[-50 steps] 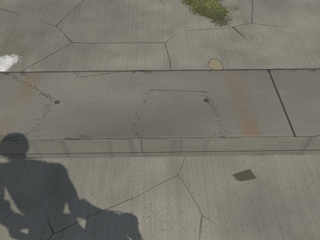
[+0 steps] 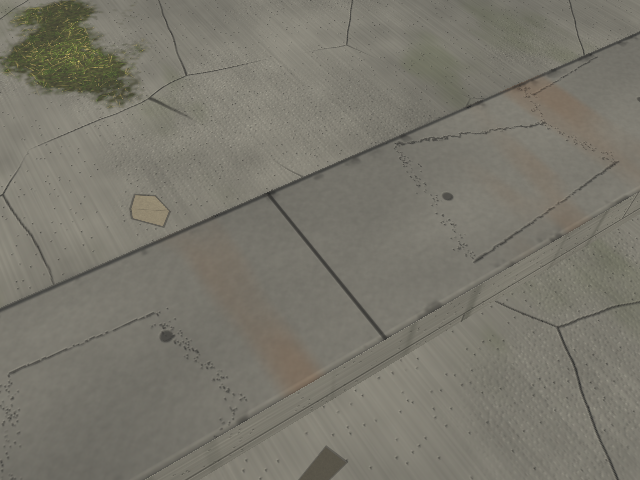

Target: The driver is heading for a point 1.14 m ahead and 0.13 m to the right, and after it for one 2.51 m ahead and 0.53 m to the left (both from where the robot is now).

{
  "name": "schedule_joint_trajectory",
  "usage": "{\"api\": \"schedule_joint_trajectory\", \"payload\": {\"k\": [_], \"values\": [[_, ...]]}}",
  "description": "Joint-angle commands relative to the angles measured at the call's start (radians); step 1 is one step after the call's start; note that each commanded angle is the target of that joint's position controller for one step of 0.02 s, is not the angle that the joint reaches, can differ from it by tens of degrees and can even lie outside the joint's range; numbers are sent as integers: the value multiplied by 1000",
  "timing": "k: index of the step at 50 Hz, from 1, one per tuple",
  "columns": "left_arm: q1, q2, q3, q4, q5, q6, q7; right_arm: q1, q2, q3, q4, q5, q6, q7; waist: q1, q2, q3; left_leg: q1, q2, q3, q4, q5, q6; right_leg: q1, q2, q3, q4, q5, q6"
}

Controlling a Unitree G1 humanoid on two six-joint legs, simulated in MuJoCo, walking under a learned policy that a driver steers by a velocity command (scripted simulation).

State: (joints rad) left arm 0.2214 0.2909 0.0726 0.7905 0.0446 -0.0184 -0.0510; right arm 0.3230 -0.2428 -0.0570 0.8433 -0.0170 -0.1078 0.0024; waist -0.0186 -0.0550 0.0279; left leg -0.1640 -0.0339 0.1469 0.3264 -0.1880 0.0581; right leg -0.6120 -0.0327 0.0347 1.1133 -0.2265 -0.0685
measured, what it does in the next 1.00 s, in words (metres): walks ahead, turning right: right foot, then left foot 0.14 m higher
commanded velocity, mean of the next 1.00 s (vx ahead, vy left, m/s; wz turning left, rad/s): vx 0.50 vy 0.00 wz -0.34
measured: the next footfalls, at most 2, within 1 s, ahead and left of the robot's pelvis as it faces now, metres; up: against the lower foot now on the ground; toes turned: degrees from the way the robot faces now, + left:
right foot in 0.30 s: +0.31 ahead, -0.13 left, +0.00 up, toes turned -14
left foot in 0.92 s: +0.78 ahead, -0.07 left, +0.14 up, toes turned -14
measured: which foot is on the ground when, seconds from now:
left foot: down 0.00-0.28, up 0.30-0.90, down 0.92-1.00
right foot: up 0.00-0.28, down 0.30-0.94, up 0.96-1.00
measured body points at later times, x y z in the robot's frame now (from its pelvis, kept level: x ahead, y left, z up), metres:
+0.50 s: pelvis +0.27 -0.08 +0.00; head +0.30 -0.09 +0.44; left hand +0.41 +0.16 -0.13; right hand +0.29 -0.35 -0.13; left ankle +0.31 +0.08 -0.66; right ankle +0.27 -0.12 -0.74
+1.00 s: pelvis +0.60 -0.08 +0.01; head +0.64 -0.10 +0.45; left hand +0.65 +0.17 -0.14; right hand +0.72 -0.34 -0.10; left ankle +0.74 -0.06 -0.60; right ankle +0.32 -0.14 -0.61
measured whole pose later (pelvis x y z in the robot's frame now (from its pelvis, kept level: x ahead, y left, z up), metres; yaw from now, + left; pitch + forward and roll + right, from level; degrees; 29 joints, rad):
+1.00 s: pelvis +0.60 -0.08 +0.01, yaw -18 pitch +3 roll +0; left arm 0.41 0.23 0.04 0.99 0.00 -0.08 -0.02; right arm 0.07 -0.16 0.02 0.69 -0.02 -0.02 0.00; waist 0.01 0.00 0.03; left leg -0.91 0.01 0.14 1.30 -0.43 0.13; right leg -0.09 0.06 0.12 1.04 -0.24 -0.06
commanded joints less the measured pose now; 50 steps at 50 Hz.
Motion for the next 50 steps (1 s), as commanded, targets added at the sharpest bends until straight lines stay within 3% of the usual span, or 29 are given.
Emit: {"api": "schedule_joint_trajectory", "payload": {"k": [1,6,10,12,14,15,16,17,18,19,20,21,23,26,29,33,34,36,38,41,42,43,44,45,46,47,48,49,50], "values": [[-28,-3,-11,-72,-1,-2,-18,19,-68,-8,-31,1,-22,4,21,122,12,44,288,-160,-196,210,114,-120,-49,24,-39,106,13],[-219,-26,-33,-131,-8,-12,-36,71,-97,-11,0,1,-19,-2,-15,120,46,59,258,-9,-183,331,78,-44,-35,-77,-329,259,6],[-295,-18,-37,-161,-2,-13,-34,136,-129,-16,39,-1,2,-19,-33,123,62,202,293,37,-112,493,62,-9,-4,-142,-468,143,-34],[-252,-2,-30,-151,4,-13,-24,147,-156,-20,55,-4,19,-27,-5,151,18,258,302,73,36,807,49,89,63,-184,-507,36,-74],[-32,40,-6,-84,10,-27,-11,142,-178,-22,54,0,40,-30,88,142,-118,213,289,106,377,885,33,360,141,-187,-601,25,-132],[139,105,22,-35,23,-32,5,133,-167,-17,28,-2,42,-28,159,79,-229,6,270,105,659,605,5,634,39,-31,-618,-14,-179],[137,228,52,-51,11,-25,21,179,-46,10,-52,7,33,-2,88,-195,-335,-482,93,88,1036,-335,-58,1000,-292,487,-629,62,-334],[221,218,55,-59,-16,-9,33,52,-138,-13,-74,1,24,0,158,-46,-386,-598,45,-118,1146,-353,-56,1010,-321,683,-754,94,-350],[162,192,49,-40,-19,-6,43,-29,-119,-6,-98,14,15,3,131,-2,-236,-647,111,-158,1098,-204,-41,898,-287,490,-780,182,-305],[103,128,34,-36,-26,-12,44,-18,-100,5,-85,15,7,1,82,46,-141,-587,140,-151,995,-136,-37,741,-250,394,-807,280,-263],[54,93,22,-40,-28,-21,44,-11,-96,4,-73,4,17,0,37,75,-89,-522,161,-156,928,-130,-41,629,-202,318,-829,361,-228],[24,66,12,-41,-32,-30,44,26,-90,6,-63,-14,37,2,0,63,-79,-453,168,-158,890,-132,-49,552,-170,265,-852,405,-214],[38,50,2,-25,-39,-52,38,50,-73,8,-50,-29,66,11,-21,49,-73,-397,162,-142,839,-128,-60,485,-136,202,-885,488,-210],[100,68,2,18,-41,-66,35,-19,-57,9,-65,-27,77,20,-10,30,-30,-432,163,-122,727,-19,-73,465,-104,142,-927,518,-187],[178,56,-4,50,-33,-67,40,-80,-40,12,-70,-24,83,9,20,-34,-47,-536,149,-90,837,-10,-71,561,-106,147,-917,514,-182],[320,66,-6,105,-31,-69,57,-250,-60,3,-134,-30,80,-4,64,37,41,-938,172,-114,1090,-114,-55,782,-187,249,-938,378,-239],[356,64,-7,120,-25,-70,63,-274,-55,2,-148,-30,82,-5,74,13,52,-1048,166,-108,1213,-188,-47,846,-201,263,-927,358,-249],[405,62,-11,147,-11,-73,77,-360,-25,14,-207,-23,85,-11,89,-10,89,-1293,152,-134,1499,-360,-26,932,-249,298,-904,329,-260],[405,65,-15,166,-5,-81,83,-458,-7,34,-284,-14,78,-15,80,33,140,-1441,147,-156,1556,-470,6,927,-253,267,-919,262,-221],[401,49,-32,222,-10,-84,94,-527,43,76,-374,-20,78,-6,56,26,148,-1358,145,-103,1414,-508,44,801,-194,157,-989,344,-146],[382,49,-34,234,-30,-71,104,-566,75,100,-420,-27,84,-1,48,52,129,-1178,151,-106,1279,-477,71,689,-198,115,-1070,448,-120],[296,61,-37,203,-45,-58,90,-454,72,106,-384,-14,98,10,-4,94,75,-805,110,11,1061,-318,83,510,-144,10,-1118,664,-115],[273,75,-39,180,-72,-59,81,-382,61,98,-346,-19,97,16,-16,62,-10,-489,51,47,956,-178,96,424,-132,-8,-1056,1089,-111],[271,151,-23,168,-70,-65,71,-190,24,72,-282,-11,96,14,-85,-47,-133,-256,-18,86,988,-178,92,414,-154,-25,-886,1479,-117],[249,193,-2,179,-77,-69,67,40,-9,49,-204,0,94,3,-197,-93,-251,-55,-50,33,878,-152,107,452,-165,-36,-638,1641,-87],[254,203,12,175,-78,-78,62,200,-119,6,-143,-19,96,-6,-258,-42,-364,97,1,-183,767,-249,160,426,-128,-5,-283,1504,-50],[243,103,2,118,-96,-90,27,263,-270,-36,-92,-22,90,-14,-221,362,-438,230,296,-800,369,-129,306,180,146,27,229,390,19],[270,64,6,100,-23,-100,7,142,-257,-39,-99,5,100,-15,-125,327,-492,178,341,-1155,119,-38,270,125,208,177,483,-3,5],[262,16,0,77,-19,-89,2,-14,-210,-33,-92,18,94,-8,-21,194,-371,37,341,-1097,119,-293,242,66,152,168,558,32,-6]]}}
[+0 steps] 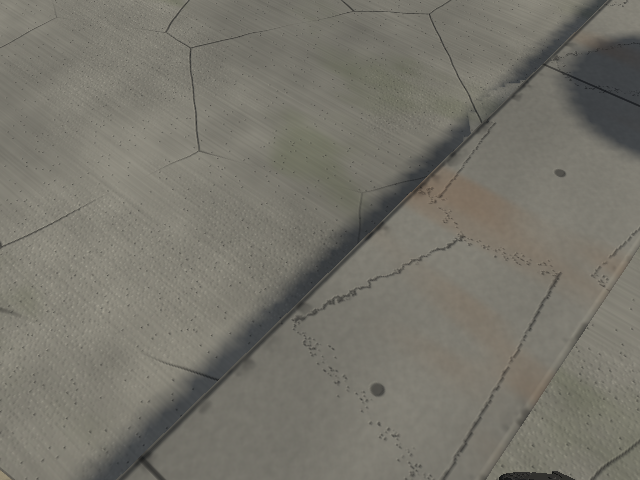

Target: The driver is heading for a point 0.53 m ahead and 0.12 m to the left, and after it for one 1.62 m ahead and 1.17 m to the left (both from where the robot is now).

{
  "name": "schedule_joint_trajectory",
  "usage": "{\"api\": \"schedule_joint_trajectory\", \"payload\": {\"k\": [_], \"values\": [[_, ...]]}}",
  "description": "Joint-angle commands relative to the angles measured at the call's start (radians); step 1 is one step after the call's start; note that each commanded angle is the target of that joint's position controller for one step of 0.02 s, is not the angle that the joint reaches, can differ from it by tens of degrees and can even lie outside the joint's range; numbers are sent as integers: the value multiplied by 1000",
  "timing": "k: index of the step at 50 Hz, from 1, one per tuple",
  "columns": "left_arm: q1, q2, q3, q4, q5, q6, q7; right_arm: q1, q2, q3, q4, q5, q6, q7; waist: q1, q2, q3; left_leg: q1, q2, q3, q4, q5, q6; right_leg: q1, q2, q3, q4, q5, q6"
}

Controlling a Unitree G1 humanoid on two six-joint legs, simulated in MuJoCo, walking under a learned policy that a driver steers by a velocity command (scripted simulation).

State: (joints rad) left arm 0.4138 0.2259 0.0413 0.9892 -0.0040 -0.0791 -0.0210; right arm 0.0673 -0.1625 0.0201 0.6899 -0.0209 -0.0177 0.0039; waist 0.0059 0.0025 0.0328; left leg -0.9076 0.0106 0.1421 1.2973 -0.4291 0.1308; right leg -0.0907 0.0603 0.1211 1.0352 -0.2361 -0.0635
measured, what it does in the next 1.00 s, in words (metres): climbs: right foot, then left foot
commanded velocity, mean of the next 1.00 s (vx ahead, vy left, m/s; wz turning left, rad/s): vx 0.46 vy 0.00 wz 0.17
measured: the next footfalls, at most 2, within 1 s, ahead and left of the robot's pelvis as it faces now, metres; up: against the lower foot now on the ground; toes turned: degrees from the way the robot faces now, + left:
right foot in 0.54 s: +0.48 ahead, -0.02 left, +0.00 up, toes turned +0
left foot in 0.98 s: +0.65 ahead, +0.16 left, +0.00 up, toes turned +17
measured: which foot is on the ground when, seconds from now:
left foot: down 0.00-0.52, up 0.54-0.96, down 0.98-1.00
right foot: up 0.00-0.52, down 0.54-1.00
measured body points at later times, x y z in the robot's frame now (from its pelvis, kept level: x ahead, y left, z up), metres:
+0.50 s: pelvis +0.31 +0.03 +0.12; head +0.34 +0.05 +0.57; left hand +0.53 +0.23 +0.03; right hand +0.26 -0.22 +0.00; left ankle +0.13 +0.07 -0.61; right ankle +0.46 -0.02 -0.59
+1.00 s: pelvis +0.56 +0.07 +0.10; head +0.57 +0.07 +0.55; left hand +0.54 +0.33 -0.03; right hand +0.78 -0.14 +0.01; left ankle +0.62 +0.16 -0.59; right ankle +0.45 -0.01 -0.60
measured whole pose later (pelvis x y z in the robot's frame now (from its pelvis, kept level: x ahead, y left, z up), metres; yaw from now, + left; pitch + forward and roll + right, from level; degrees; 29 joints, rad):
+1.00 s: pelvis +0.56 +0.07 +0.10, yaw +13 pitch -1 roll -1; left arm 0.37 0.23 0.04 0.82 0.03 -0.08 0.04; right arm 0.16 -0.24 -0.06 0.69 -0.06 0.00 0.02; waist 0.04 0.01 0.03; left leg -0.55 -0.02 0.06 0.90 -0.07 0.10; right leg -0.07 0.01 -0.25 0.65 -0.53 -0.06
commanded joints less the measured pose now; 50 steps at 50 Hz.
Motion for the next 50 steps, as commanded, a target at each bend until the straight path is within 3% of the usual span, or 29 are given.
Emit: {"api": "schedule_joint_trajectory", "payload": {"k": [1,2,3,5,8,9,11,13,14,15,18,20,24,26,27,28,29,30,32,35,39,40,41,42,43,45,47,49,50], "values": [[16,57,19,-151,39,-18,-22,174,-216,-97,94,22,-4,-7,-12,12,-192,619,274,-974,-852,-158,130,-518,6,12,635,59,-22],[-20,24,11,-170,44,-4,-11,156,-149,-85,129,7,-17,-4,15,-47,-65,469,252,-830,-834,-149,98,-561,-36,3,584,53,-42],[-57,9,3,-188,40,15,-1,157,-84,-70,162,-8,-28,-3,30,-73,-11,366,207,-681,-843,-106,64,-546,-57,6,540,47,-55],[-63,-12,-8,-220,18,42,10,191,-45,-62,212,-12,-62,8,55,0,2,326,190,-524,-880,47,51,-548,-69,29,451,25,-57],[-129,-2,-5,-238,13,47,27,261,-84,-74,252,-1,-94,6,50,55,6,433,161,-373,-966,269,72,-669,-41,-16,450,61,-39],[-167,19,-1,-270,30,43,28,280,-103,-76,245,2,-106,9,52,54,-2,486,160,-359,-1014,319,75,-709,-58,-29,406,59,-41],[-315,37,-9,-326,41,29,19,305,-114,-78,249,12,-105,3,27,41,16,575,99,-270,-1112,261,44,-733,-84,-104,164,114,-38],[-385,25,-20,-355,33,30,-5,386,-104,-70,244,19,-92,-12,-19,35,14,677,74,-228,-1146,427,33,-715,-71,-184,-26,195,-10],[-374,6,-28,-344,21,31,-16,387,-77,-60,218,25,-84,-18,-33,9,-22,730,57,-185,-1146,531,18,-651,-69,-211,-141,246,2],[-387,-3,-30,-344,14,27,-23,411,-93,-58,211,26,-87,-22,-46,23,-38,808,77,-190,-1144,661,10,-646,-63,-213,-196,296,6],[-445,1,-33,-359,19,13,-31,447,-154,-66,192,21,-93,-29,-71,58,-34,992,106,-171,-1132,850,-7,-648,-39,-232,-361,336,1],[-470,10,-32,-360,19,14,-28,470,-152,-62,199,12,-87,-35,-77,104,-14,1061,123,-159,-1109,957,-16,-605,-30,-234,-443,309,-12],[-344,79,-6,-318,23,18,-3,453,-204,-66,203,-1,-74,-58,-6,127,-48,1109,168,-153,-902,1406,-33,-375,52,-262,-530,150,-67],[-87,112,17,-234,35,6,19,391,-254,-85,182,15,-60,-56,124,112,-139,985,158,-157,-568,1330,-44,-69,7,-185,-637,205,-122],[69,169,37,-209,55,5,35,353,-218,-75,141,27,-66,-45,183,39,-259,778,101,-143,-268,922,-26,190,-182,-11,-592,170,-181],[36,213,45,-208,75,7,31,512,-76,-49,110,47,-63,-28,42,-203,-337,339,-89,-141,91,-139,-64,486,-496,466,-572,315,-353],[-12,148,43,-223,31,12,20,440,-183,-70,120,22,-57,-35,81,-2,-295,264,-56,-245,131,-43,-44,359,-466,495,-679,136,-357],[-101,107,30,-235,25,8,18,338,-196,-74,85,19,-65,-27,50,1,-126,253,-15,-261,79,66,-44,179,-426,352,-767,76,-311],[-130,43,11,-215,30,-15,16,288,-199,-78,78,13,-55,-13,8,20,-6,312,32,-248,-28,145,-54,-9,-335,158,-844,185,-209],[-101,62,13,-184,16,-44,28,336,-158,-77,90,-3,-11,9,-41,-20,3,406,36,-235,-184,197,-82,-112,-259,-28,-870,397,-130],[-93,125,25,-185,16,-45,33,159,-123,-64,4,-14,18,23,-24,-71,17,403,13,-121,-365,336,-92,-136,-192,-205,-835,699,-71],[-118,131,26,-199,29,-40,34,172,-112,-63,13,-13,16,26,-28,-87,-19,461,-12,-72,-316,452,-86,-145,-179,-253,-772,800,-65],[-87,149,29,-195,42,-42,38,222,-132,-76,34,-22,18,26,-31,-100,-57,427,6,-92,-221,510,-63,-71,-232,-245,-685,923,-71],[-61,134,25,-197,32,-40,43,217,-156,-86,26,-24,22,23,-24,-80,-63,374,11,-104,-204,488,-54,-30,-256,-244,-637,956,-73],[-53,112,17,-198,17,-42,46,152,-161,-92,-10,-17,13,23,-20,-73,-27,348,2,-99,-322,596,-44,-53,-199,-273,-645,804,-61],[-14,116,19,-196,23,-36,54,102,-167,-96,-29,-39,14,25,13,-105,-23,280,-2,-86,-335,583,-30,53,-237,-253,-570,785,-69],[-15,141,25,-212,29,-25,67,83,-166,-100,-53,-43,16,21,17,-105,-7,253,-12,-84,-361,466,-28,98,-284,-236,-489,835,-76],[-104,157,32,-258,32,-14,70,200,-165,-106,-41,-42,13,15,-54,-99,-43,449,-39,-57,-433,387,-3,-8,-293,-282,-337,894,-41],[-191,172,36,-298,33,-7,63,364,-186,-121,2,-36,10,5,-140,-63,-109,703,-78,-38,-475,375,18,-166,-271,-311,-131,891,-14]]}}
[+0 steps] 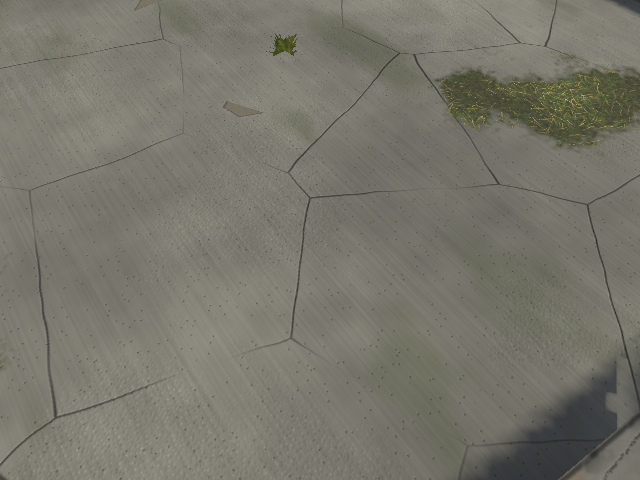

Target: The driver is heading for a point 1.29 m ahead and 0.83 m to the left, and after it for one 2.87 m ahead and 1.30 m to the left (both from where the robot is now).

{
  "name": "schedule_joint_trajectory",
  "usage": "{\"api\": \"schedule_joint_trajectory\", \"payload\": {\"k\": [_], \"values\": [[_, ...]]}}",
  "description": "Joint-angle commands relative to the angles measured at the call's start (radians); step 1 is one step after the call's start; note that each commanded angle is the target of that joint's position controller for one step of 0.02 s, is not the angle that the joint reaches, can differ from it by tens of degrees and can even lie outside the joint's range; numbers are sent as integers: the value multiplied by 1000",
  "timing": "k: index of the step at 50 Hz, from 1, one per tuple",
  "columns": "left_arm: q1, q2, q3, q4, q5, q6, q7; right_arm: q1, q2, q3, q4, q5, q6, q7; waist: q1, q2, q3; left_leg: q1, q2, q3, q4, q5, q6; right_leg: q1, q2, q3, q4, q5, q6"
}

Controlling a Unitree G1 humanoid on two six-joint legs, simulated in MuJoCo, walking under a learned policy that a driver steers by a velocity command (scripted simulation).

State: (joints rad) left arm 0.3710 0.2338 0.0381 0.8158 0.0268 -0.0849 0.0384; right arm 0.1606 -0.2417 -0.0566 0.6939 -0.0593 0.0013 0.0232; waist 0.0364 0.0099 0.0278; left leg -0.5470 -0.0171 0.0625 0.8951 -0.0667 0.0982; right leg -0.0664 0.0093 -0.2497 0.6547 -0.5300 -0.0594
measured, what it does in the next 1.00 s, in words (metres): goes down, turning left: right foot, then left foot 0.19 m lower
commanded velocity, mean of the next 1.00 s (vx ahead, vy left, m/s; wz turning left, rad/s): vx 0.28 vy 0.00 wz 0.58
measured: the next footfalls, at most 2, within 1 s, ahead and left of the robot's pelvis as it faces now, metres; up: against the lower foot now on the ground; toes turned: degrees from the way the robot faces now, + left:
right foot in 0.36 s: +0.17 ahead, -0.09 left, +0.00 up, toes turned +10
left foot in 0.94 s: +0.41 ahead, +0.28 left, -0.19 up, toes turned +32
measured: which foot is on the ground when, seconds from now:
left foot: down 0.00-0.34, up 0.36-0.92, down 0.94-1.00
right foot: down 0.00-0.02, up 0.04-0.34, down 0.36-0.92, up 0.94-1.00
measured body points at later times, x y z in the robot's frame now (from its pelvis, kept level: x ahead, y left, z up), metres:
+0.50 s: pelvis +0.14 -0.01 -0.01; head +0.14 -0.01 +0.44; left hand +0.11 +0.27 -0.13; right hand +0.44 -0.23 -0.05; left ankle +0.14 +0.13 -0.63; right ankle +0.13 -0.09 -0.71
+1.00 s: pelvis +0.36 +0.18 -0.17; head +0.40 +0.22 +0.28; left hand +0.14 +0.35 -0.29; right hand +0.66 +0.10 -0.28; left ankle +0.38 +0.26 -0.90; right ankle +0.25 -0.05 -0.62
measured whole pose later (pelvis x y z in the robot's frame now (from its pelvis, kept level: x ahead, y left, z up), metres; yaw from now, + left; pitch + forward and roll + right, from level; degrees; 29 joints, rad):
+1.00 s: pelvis +0.36 +0.18 -0.17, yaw +33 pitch +2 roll -2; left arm 0.55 0.24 0.05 0.87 0.01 -0.03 0.02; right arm 0.04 -0.25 -0.06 0.79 -0.04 -0.01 0.03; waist 0.10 0.04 0.08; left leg -0.38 -0.06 0.01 0.52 -0.13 0.12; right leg -0.29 -0.13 -0.08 1.77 -0.72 -0.03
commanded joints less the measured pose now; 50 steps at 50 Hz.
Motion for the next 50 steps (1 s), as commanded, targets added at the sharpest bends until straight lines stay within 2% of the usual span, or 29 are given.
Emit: {"api": "schedule_joint_trajectory", "payload": {"k": [1,2,3,4,6,10,12,16,17,18,19,20,21,22,23,24,25,27,29,33,37,42,44,45,46,47,48,49,50], "values": [[-248,211,51,-175,-28,1,-15,452,-155,-71,39,17,-11,-32,-309,84,-156,643,-45,10,-200,202,94,-454,-130,26,643,937,37],[-222,146,36,-241,-27,-4,-32,364,-266,-87,9,45,-4,-50,-236,466,-117,727,174,-406,-459,410,206,-766,67,17,989,5,117],[-214,167,28,-244,17,-16,-21,289,-216,-56,-57,58,-9,-53,-180,194,-84,677,239,-556,-466,580,236,-857,-8,232,959,-18,105],[-185,139,13,-237,4,-17,-19,211,-243,-55,-90,35,-3,-72,-105,75,-121,638,310,-643,-509,423,264,-863,-16,274,889,50,105],[-225,171,20,-235,13,18,-13,63,-211,-44,-125,39,-4,-93,-18,-55,-36,343,298,-665,-561,88,244,-732,-75,321,672,114,110],[-274,82,-11,-244,32,97,-35,78,-203,-46,-75,51,-1,-73,-30,-12,-60,185,120,-388,-514,151,134,-465,-6,207,396,326,80],[-201,88,-8,-223,45,93,-52,45,-214,-52,-89,46,2,-67,-12,37,-129,189,105,-394,-450,194,92,-391,6,223,473,515,44],[-24,137,0,-208,52,59,-46,-180,-222,-47,-177,37,3,-61,128,33,-145,-52,16,-304,-228,396,-16,-54,78,76,389,441,32],[144,141,2,-177,52,56,-43,-271,-242,-55,-197,43,12,-64,232,30,-173,-198,-13,-281,-30,318,-38,181,61,102,261,404,7],[164,109,-9,-194,28,44,-49,-302,-221,-64,-204,77,23,-75,282,-61,-87,-282,-102,-242,306,-187,-63,211,-101,339,-154,408,-102],[102,147,-6,-185,6,24,-50,-127,-127,-48,-206,49,28,-79,78,-157,-74,-328,-149,-223,545,-539,-62,168,-329,606,-98,858,-164],[34,143,-15,-205,-13,15,-54,91,-131,-47,-157,8,33,-85,-78,-15,-54,-354,-97,-293,521,-501,-22,92,-368,645,-81,1141,-153],[-21,200,7,-232,14,9,-48,133,-119,-44,-135,5,45,-89,-118,-45,-71,-334,-95,-292,546,-426,-26,-13,-434,736,-154,924,-215],[-90,241,21,-253,38,-3,-46,33,-143,-44,-165,6,56,-83,-116,-98,-40,-334,-71,-290,553,-329,-46,-171,-471,822,-257,628,-253],[-127,228,22,-244,32,-22,-43,-101,-228,-72,-178,13,66,-69,-90,-36,10,-372,-46,-341,539,-240,-62,-209,-451,767,-268,442,-220],[-105,232,23,-226,32,-28,-44,-105,-250,-82,-169,25,78,-52,-87,-21,6,-335,-47,-312,509,-175,-71,-234,-405,672,-247,400,-174],[-90,229,25,-202,22,-24,-38,-91,-229,-78,-154,48,85,-23,-99,0,35,-260,-40,-263,362,-41,-80,-318,-322,528,-217,221,-120],[-40,204,23,-160,16,-27,-28,-127,-161,-60,-147,50,91,20,-78,-8,41,-200,-41,-216,267,190,-93,-345,-266,455,-180,-11,-81],[54,212,30,-135,25,-28,-31,-157,-141,-57,-138,47,89,32,-24,-31,34,-268,-47,-226,228,234,-90,-237,-289,453,-152,-54,-83],[225,210,41,-75,52,-20,-40,-340,-131,-54,-178,38,53,4,106,-92,80,-476,-41,-215,138,157,-73,-5,-343,440,-117,-32,-82],[256,174,38,-45,59,-13,-35,-400,-113,-53,-172,47,47,6,134,-145,130,-452,-22,-160,53,233,-63,-7,-343,334,-39,52,-45],[232,145,34,-28,49,13,-12,-378,-52,-20,-109,48,16,52,126,-98,182,-87,24,-21,-316,491,-56,-134,-308,139,55,122,12],[188,157,42,-23,25,33,7,-116,-44,-22,12,29,20,37,-5,-79,63,262,70,-38,-438,619,-30,-155,-280,72,295,245,13],[195,159,45,-9,4,36,6,70,-92,-44,106,15,28,17,-77,-58,-56,421,25,20,-439,614,-23,-90,-242,45,514,431,-1],[166,166,54,-1,-25,50,2,226,-130,-61,165,-10,22,5,-185,7,-97,635,26,-6,-561,621,17,-204,-196,16,862,368,1],[112,142,62,17,-28,53,-9,327,-218,-89,216,-11,20,-4,-254,154,-72,839,79,-92,-557,641,78,-482,-57,10,1297,-285,7],[197,112,50,-39,-38,42,-22,333,-314,-92,187,0,-2,2,-135,233,-148,1108,217,-187,-152,1166,91,-826,-78,155,1328,-300,1],[198,134,36,-65,-39,30,-25,322,-271,-82,154,24,-12,0,-157,173,-298,1199,301,-342,-169,1120,174,-927,-132,240,1267,-166,16],[150,137,33,-65,-3,17,-22,299,-220,-70,145,43,-14,-8,-155,42,-324,1101,310,-411,-279,777,197,-929,-152,269,1198,-22,13]]}}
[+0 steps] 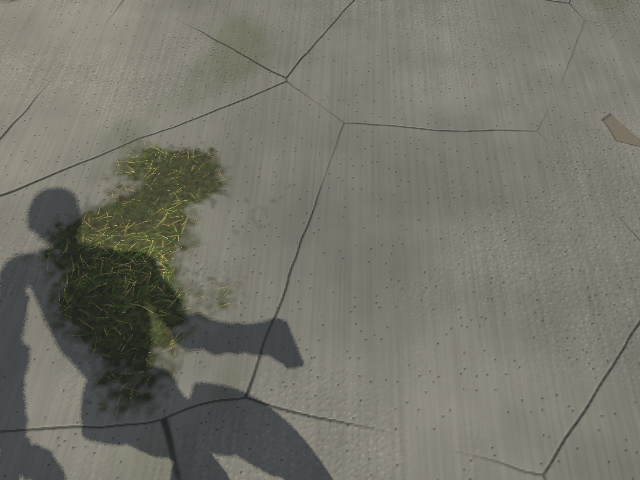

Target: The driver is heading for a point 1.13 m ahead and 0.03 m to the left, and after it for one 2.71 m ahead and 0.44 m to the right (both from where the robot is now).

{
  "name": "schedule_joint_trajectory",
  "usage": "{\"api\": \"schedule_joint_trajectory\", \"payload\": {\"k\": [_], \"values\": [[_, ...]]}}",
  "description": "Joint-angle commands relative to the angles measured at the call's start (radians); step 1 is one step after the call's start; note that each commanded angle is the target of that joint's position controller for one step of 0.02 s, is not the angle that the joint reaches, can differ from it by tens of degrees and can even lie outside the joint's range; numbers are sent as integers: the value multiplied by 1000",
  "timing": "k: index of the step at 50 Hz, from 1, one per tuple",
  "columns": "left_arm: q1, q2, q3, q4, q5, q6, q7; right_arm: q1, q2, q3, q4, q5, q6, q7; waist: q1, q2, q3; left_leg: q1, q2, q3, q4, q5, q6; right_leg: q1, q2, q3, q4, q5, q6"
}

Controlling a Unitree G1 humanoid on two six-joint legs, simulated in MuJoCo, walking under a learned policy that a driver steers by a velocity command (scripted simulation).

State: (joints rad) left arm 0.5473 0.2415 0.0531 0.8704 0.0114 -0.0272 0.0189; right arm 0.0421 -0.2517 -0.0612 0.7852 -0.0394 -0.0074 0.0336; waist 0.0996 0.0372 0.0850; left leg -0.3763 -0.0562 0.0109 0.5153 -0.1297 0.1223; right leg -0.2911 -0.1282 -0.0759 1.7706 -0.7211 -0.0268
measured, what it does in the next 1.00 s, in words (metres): walks ahead, turning left: right foot, then left foot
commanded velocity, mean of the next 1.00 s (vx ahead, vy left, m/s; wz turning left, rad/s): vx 0.49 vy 0.00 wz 0.26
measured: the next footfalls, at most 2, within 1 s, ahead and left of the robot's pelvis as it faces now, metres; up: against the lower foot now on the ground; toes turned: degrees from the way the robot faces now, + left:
right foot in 0.38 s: +0.39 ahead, -0.07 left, +0.00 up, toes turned +14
left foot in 0.88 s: +0.57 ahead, +0.20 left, +0.00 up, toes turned +18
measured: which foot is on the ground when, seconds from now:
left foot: down 0.00-0.38, up 0.40-0.86, down 0.88-1.00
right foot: up 0.00-0.36, down 0.38-0.90, up 0.92-1.00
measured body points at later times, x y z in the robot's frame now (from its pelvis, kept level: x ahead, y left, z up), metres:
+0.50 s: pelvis +0.28 -0.01 +0.00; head +0.30 -0.02 +0.45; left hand +0.38 +0.27 -0.09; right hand +0.35 -0.27 -0.15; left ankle +0.15 +0.07 -0.65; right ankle +0.35 -0.08 -0.73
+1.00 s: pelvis +0.51 +0.10 +0.01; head +0.52 +0.12 +0.46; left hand +0.43 +0.34 -0.14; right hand +0.71 -0.09 -0.10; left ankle +0.53 +0.18 -0.73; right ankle +0.43 -0.05 -0.65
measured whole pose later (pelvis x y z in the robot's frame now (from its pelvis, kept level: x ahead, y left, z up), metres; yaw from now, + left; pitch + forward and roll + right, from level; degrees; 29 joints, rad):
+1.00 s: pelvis +0.51 +0.10 +0.01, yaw +15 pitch +0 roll -1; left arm 0.39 0.23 0.05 0.96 0.01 -0.06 -0.01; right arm 0.14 -0.22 -0.03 0.86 -0.03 -0.07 0.01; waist 0.04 -0.02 0.03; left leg -0.30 -0.04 0.07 0.46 -0.18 0.08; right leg -0.30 -0.01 -0.01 1.06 -0.37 -0.08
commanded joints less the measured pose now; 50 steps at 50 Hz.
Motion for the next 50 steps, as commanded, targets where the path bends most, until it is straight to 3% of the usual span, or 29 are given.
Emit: {"api": "schedule_joint_trajectory", "payload": {"k": [1,2,3,5,8,10,12,14,16,18,19,20,21,22,23,24,26,29,35,39,42,43,44,45,46,47,48,49,50], "values": [[-97,147,24,-120,49,-44,-1,330,-172,-40,34,43,-16,-20,-163,-96,-274,713,283,-354,-25,677,123,-639,-6,74,-83,338,-21],[-67,91,13,-146,54,-37,-8,257,-211,-48,18,32,-31,-52,-83,92,-325,585,400,-572,-99,535,252,-605,-8,119,-203,419,32],[-129,122,14,-139,59,-17,-5,214,-168,-36,10,33,-46,-59,-62,-5,-205,376,367,-564,-160,547,268,-520,-37,137,-345,393,76],[-196,111,11,-134,43,0,-13,206,-146,-29,27,22,-57,-57,-46,-51,-157,217,283,-509,-197,495,254,-397,-35,140,-539,357,108],[-348,73,-5,-185,35,-12,-26,274,-134,-23,56,31,-59,-44,-82,13,-151,165,187,-394,-203,595,193,-285,8,128,-800,538,70],[-435,59,-14,-197,32,-9,-30,327,-133,-27,69,39,-49,-36,-119,10,-144,224,145,-368,-189,546,150,-283,48,114,-905,619,48],[-539,49,-21,-218,24,-12,-38,392,-116,-21,89,44,-41,-37,-158,-7,-105,287,140,-372,-189,487,119,-298,76,101,-1012,684,35],[-600,39,-26,-232,22,-19,-45,443,-117,-17,107,34,-37,-45,-174,-10,-68,321,161,-394,-186,447,98,-271,99,91,-1100,678,21],[-561,56,-19,-214,21,-25,-43,436,-139,-19,110,25,-41,-48,-140,-3,-55,294,170,-395,-154,477,74,-128,135,81,-1178,621,-6],[-376,103,3,-146,26,-40,-28,407,-152,-18,110,29,-54,-40,-39,-33,-115,227,113,-336,47,578,38,159,164,78,-1273,597,-51],[-219,166,22,-119,38,-52,-15,392,-135,-13,89,32,-68,-34,34,-88,-210,109,66,-283,275,408,14,373,16,244,-1295,495,-100],[-138,257,42,-112,45,-45,-5,504,-50,0,77,54,-72,-33,-1,-266,-340,-106,-85,-153,605,-230,-24,577,-256,652,-1371,442,-227],[-156,219,46,-92,10,-29,-12,490,-132,-15,84,22,-63,-36,-20,-219,-290,-235,-72,-134,701,-408,-23,498,-284,839,-1455,303,-266],[-242,144,30,-107,2,-25,-18,419,-130,-19,80,3,-55,-33,-49,-116,-122,-283,-22,-149,734,-326,-24,362,-242,730,-1478,222,-255],[-311,90,19,-111,5,-29,-26,357,-104,-11,68,-3,-54,-24,-67,-68,-40,-279,10,-141,692,-260,-27,249,-191,611,-1508,275,-230],[-332,72,14,-105,9,-34,-28,341,-88,-9,63,-1,-49,-18,-91,-90,-12,-248,36,-131,645,-232,-34,180,-147,521,-1532,377,-201],[-310,69,12,-72,7,-52,-30,358,-68,-4,75,-13,-34,-9,-122,-129,-33,-166,50,-114,599,-204,-52,114,-98,409,-1553,591,-183],[-262,91,21,-36,-6,-73,-37,295,-61,-1,56,-7,-29,-4,-133,-123,-65,-191,78,-77,530,-126,-73,132,-82,324,-1586,714,-195],[-143,100,23,31,-6,-71,-34,24,-21,30,-15,8,-35,9,-68,-119,-20,-190,110,7,200,81,-108,149,-35,197,-1629,748,-164],[-73,124,25,65,-2,-67,-28,-67,-37,35,-37,13,-40,2,-40,-126,-8,-128,89,40,81,59,-95,204,-71,193,-1594,808,-158],[-71,135,26,82,6,-59,-21,-25,-59,27,-31,10,-50,-7,-74,-133,-20,-32,60,51,7,-43,-53,264,-101,196,-1497,960,-142],[-77,135,25,87,2,-56,-19,69,-67,19,1,4,-59,-13,-119,-112,-62,97,32,64,-58,-39,-34,259,-77,164,-1380,1076,-125],[-71,116,18,88,-1,-55,-19,223,-104,3,55,-9,-73,-22,-176,-67,-153,310,50,31,-83,-39,-2,189,-28,115,-1190,1080,-103],[-74,57,-2,41,-21,-58,-23,392,-192,-20,76,-31,-82,-35,-235,62,-297,592,300,-271,-119,-193,75,-48,39,55,-880,806,-64],[-6,22,-6,31,-27,-55,-21,429,-257,-38,95,-12,-68,-36,-206,239,-361,699,496,-656,-245,-231,176,-301,183,28,-614,188,-48],[-82,129,24,41,0,-45,-13,353,-185,-24,88,17,-58,-32,-186,70,-235,594,440,-591,-253,-264,149,-376,124,121,-551,238,-65],[-138,105,22,24,0,-50,-22,268,-132,-9,77,22,-60,-28,-153,40,-138,473,391,-454,-274,-187,126,-372,86,131,-573,333,-70],[-163,80,17,24,-3,-50,-28,220,-92,1,73,19,-67,-25,-127,29,-96,385,339,-357,-307,-95,98,-336,57,124,-620,393,-66],[-166,74,19,27,10,-42,-33,208,-71,7,79,22,-73,-28,-105,47,-68,328,299,-289,-328,-29,76,-305,42,114,-653,418,-54]]}}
